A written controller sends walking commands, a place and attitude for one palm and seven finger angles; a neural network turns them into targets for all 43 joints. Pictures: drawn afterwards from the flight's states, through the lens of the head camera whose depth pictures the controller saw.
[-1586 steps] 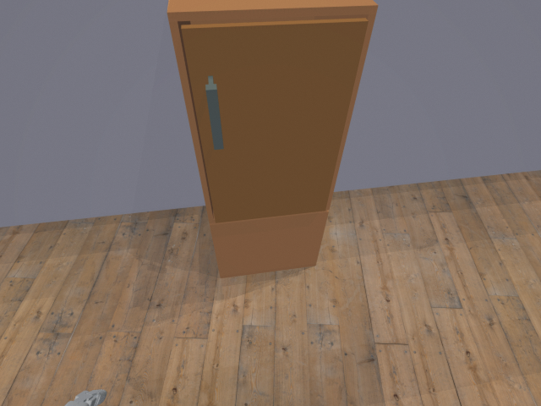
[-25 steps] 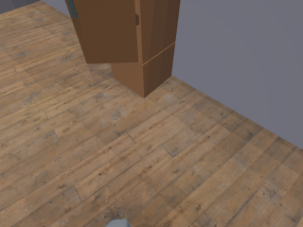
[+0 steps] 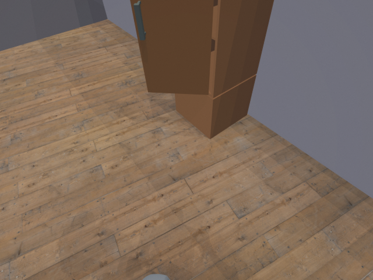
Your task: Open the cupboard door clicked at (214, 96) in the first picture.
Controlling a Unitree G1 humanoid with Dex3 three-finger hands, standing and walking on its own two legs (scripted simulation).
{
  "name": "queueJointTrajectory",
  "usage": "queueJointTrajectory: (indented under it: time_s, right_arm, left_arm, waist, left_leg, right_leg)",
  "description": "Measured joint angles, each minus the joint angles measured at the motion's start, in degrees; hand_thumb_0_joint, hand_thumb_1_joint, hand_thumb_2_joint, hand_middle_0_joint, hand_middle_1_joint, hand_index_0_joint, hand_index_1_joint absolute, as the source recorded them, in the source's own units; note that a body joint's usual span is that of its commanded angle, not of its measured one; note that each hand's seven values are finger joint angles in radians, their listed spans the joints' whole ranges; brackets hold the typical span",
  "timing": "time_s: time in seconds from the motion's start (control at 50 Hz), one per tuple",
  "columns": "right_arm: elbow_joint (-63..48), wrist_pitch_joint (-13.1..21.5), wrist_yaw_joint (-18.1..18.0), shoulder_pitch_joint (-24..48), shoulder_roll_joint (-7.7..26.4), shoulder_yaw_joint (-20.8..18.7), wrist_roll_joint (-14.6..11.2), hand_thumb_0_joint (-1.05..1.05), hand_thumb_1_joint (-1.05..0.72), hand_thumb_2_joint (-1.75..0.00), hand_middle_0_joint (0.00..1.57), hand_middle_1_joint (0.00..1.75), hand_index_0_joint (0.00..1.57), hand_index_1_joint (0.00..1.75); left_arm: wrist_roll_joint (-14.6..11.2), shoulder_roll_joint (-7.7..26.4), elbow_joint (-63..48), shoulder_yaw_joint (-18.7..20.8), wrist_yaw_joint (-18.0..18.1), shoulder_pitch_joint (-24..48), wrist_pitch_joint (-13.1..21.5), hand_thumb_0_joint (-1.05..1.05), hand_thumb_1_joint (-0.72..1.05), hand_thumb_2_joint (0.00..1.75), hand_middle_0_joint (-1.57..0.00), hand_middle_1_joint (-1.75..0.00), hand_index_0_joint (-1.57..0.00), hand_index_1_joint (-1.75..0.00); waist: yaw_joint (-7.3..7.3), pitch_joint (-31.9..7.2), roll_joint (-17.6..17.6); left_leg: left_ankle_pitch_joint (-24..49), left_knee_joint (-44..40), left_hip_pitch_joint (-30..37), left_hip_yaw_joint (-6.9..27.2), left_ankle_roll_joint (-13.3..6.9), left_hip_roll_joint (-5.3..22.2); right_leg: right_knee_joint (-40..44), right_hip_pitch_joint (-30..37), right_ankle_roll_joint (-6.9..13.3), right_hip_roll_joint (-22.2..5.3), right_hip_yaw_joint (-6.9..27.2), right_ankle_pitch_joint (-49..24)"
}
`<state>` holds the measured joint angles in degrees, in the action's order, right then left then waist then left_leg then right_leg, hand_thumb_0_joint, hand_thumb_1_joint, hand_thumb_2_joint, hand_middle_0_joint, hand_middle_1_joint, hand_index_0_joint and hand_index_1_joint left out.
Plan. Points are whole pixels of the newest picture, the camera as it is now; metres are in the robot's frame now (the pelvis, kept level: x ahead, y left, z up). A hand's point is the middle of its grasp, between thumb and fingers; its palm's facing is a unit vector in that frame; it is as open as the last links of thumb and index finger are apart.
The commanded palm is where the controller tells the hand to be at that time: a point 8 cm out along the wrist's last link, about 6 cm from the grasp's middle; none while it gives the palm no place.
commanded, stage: take the last steps up to it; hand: left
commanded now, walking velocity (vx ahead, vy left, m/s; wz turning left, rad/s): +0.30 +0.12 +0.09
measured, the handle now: (140, 20) +1.13 +0.30 +0.06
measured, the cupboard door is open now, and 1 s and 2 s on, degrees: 45 45 45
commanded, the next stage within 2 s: come to a stop and stand still in 1.24 s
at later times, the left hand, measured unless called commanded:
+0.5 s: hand (89, 262) +0.18 +0.28 -0.17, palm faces +0.07 -0.98 -0.19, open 7.4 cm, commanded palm none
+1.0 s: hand (108, 205) +0.34 +0.28 -0.16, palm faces +0.08 -0.98 -0.19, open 7.2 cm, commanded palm none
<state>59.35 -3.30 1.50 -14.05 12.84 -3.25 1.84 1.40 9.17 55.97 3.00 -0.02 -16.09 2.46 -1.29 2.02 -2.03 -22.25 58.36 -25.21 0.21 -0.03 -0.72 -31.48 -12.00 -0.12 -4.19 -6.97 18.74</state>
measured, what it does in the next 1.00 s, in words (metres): walks ahead: left foot, then right foot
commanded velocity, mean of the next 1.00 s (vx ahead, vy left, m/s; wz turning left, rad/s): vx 0.30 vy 0.04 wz -0.02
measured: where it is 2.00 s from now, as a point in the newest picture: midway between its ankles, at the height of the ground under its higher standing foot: (177, 229)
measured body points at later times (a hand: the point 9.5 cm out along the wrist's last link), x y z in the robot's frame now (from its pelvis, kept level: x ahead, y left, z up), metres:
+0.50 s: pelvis +0.16 +0.09 +0.01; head +0.19 +0.09 +0.45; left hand +0.18 +0.33 -0.15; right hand +0.21 -0.14 -0.14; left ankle +0.16 +0.19 -0.73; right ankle +0.17 -0.02 -0.67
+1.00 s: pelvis +0.35 +0.09 +0.01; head +0.38 +0.10 +0.46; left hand +0.33 +0.33 -0.15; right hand +0.40 -0.14 -0.14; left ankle +0.43 +0.23 -0.70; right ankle +0.29 -0.01 -0.73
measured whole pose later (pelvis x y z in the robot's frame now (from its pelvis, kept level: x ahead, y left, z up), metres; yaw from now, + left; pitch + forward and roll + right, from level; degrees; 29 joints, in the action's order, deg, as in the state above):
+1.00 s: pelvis +0.35 +0.09 +0.01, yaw +0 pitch +1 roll +0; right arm 60.9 0.6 1.6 -11.3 10.4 -3.1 1.6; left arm 1.1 9.8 63.0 3.2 0.1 -18.2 4.2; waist -1.0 2.4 0.4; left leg -14.3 39.5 -27.2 -5.3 2.1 5.0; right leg -19.8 -3.9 0.3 -2.2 -8.3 16.5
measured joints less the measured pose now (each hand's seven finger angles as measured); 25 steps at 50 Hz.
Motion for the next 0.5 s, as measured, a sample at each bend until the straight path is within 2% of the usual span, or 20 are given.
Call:
queueJointTrajectory:
  time_s: [0.04,0.08,0.16,0.22,0.26,0.28,0.32,0.34,0.38,0.44,0.5]
  right_arm:
    - [-0.01,-0.01,0.46,0.31,0.20,-0.36,0.08,0.01,-0.92,-0.90,0.20,0.30,0.20,0.29]
    - [-0.34,0.48,0.77,0.51,0.07,-0.50,-0.04,0.01,-0.92,-0.90,0.20,0.30,0.20,0.29]
    - [-0.75,1.37,1.24,1.29,-0.36,-0.44,-0.32,0.01,-0.92,-0.90,0.20,0.30,0.19,0.29]
    - [-0.91,2.09,1.45,2.62,-0.82,0.00,-0.41,0.01,-0.92,-0.90,0.19,0.30,0.19,0.29]
    - [-1.34,3.16,1.38,3.41,-1.17,0.45,-0.34,0.01,-0.92,-0.90,0.19,0.30,0.19,0.29]
    - [-1.87,4.05,1.24,3.63,-1.01,0.60,-0.18,0.01,-0.91,-0.90,0.19,0.30,0.19,0.29]
    - [-2.31,5.39,0.22,4.77,-2.28,0.58,0.09,0.00,-0.91,-0.90,0.20,0.30,0.20,0.29]
    - [-2.45,5.71,-0.21,4.94,-3.01,0.78,0.15,0.00,-0.91,-0.90,0.20,0.30,0.20,0.29]
    - [-2.48,6.10,-1.04,4.51,-4.22,0.98,0.09,0.00,-0.92,-0.90,0.20,0.30,0.20,0.29]
    - [-2.11,6.96,-2.38,3.08,-4.07,0.29,-0.10,-0.01,-0.95,-0.90,0.20,0.30,0.20,0.29]
    - [-0.70,7.06,-2.29,0.84,-3.47,0.65,0.08,-0.01,-0.95,-0.90,0.20,0.30,0.20,0.29]
  left_arm:
    - [-0.06,-0.70,1.40,-0.20,0.21,-1.74,0.28,0.00,0.91,0.90,-0.20,-0.30,-0.20,-0.30]
    - [-0.07,-1.13,2.95,-0.43,0.19,-3.11,0.63,0.00,0.91,0.90,-0.20,-0.30,-0.20,-0.30]
    - [0.14,-1.58,5.40,-0.76,-0.07,-4.89,1.16,0.00,0.90,0.90,-0.20,-0.30,-0.20,-0.30]
    - [0.31,-1.51,6.74,-0.71,-0.11,-6.02,1.05,0.00,0.90,0.90,-0.20,-0.30,-0.20,-0.30]
    - [0.19,-1.24,7.54,-0.45,-0.10,-7.17,0.55,0.00,0.90,0.90,-0.20,-0.30,-0.21,-0.30]
    - [0.06,-1.32,7.77,-0.32,-0.17,-8.00,0.16,0.00,0.90,0.90,-0.20,-0.30,-0.21,-0.30]
    - [-0.22,-0.41,8.46,-0.07,-0.14,-7.23,-1.38,0.00,0.90,0.90,-0.20,-0.30,-0.20,-0.30]
    - [-0.28,0.09,8.61,0.07,0.00,-6.46,-2.03,0.00,0.90,0.90,-0.20,-0.30,-0.20,-0.30]
    - [-0.25,0.83,8.47,0.47,-0.05,-4.37,-2.63,0.01,0.91,0.90,-0.20,-0.30,-0.20,-0.30]
    - [-0.04,1.31,6.68,0.95,-0.37,-0.98,-2.43,0.01,0.91,0.90,-0.19,-0.30,-0.20,-0.30]
    - [-0.02,1.36,4.16,1.10,-0.63,2.46,-2.10,0.01,0.91,0.90,-0.19,-0.30,-0.20,-0.30]
  waist:
    - [0.58,-0.27,0.51]
    - [1.07,-0.31,1.45]
    - [0.46,0.42,3.08]
    - [-0.80,1.32,3.74]
    - [-1.24,1.61,4.10]
    - [-1.21,1.41,3.43]
    - [-0.59,2.39,4.37]
    - [-0.59,2.59,4.75]
    - [-0.47,2.44,4.88]
    - [0.02,1.64,4.54]
    - [0.42,0.74,3.83]
  left_leg:
    - [4.59,3.24,-3.35,-0.76,1.06,1.76]
    - [7.50,1.64,-5.20,-1.53,1.93,3.37]
    - [9.13,-9.61,-5.02,-3.49,2.43,4.98]
    - [8.58,-18.83,-2.41,-5.09,1.73,4.65]
    - [9.03,-25.42,1.20,-6.59,0.99,3.85]
    - [10.98,-27.75,2.69,-6.66,0.04,4.05]
    - [11.36,-23.14,1.69,-7.32,-1.32,3.55]
    - [9.63,-22.09,2.11,-7.89,-1.67,3.48]
    - [7.82,-23.38,4.23,-8.93,-1.94,3.25]
    - [8.77,-28.67,8.35,-10.25,-2.01,2.29]
    - [9.49,-33.63,12.41,-10.94,-2.40,1.46]
  right_leg:
    - [4.21,2.46,-0.77,-0.46,-0.29,-1.22]
    - [8.10,4.87,-1.28,-1.24,-0.76,-2.43]
    - [11.96,8.57,-2.80,-3.27,-1.92,-2.46]
    - [11.01,10.20,-4.61,-4.72,-2.57,-0.21]
    - [7.49,10.31,-5.79,-5.80,-2.54,2.90]
    - [3.01,8.85,-5.33,-5.94,-2.51,5.21]
    - [-13.35,2.63,-2.86,-5.95,0.99,10.79]
    - [-21.58,-1.18,-1.68,-5.10,2.66,11.29]
    - [-32.54,-8.07,-0.24,-3.63,3.52,8.10]
    - [-35.05,-15.00,0.18,-2.68,2.52,3.23]
    - [-27.49,-17.61,-0.04,-2.13,1.19,0.07]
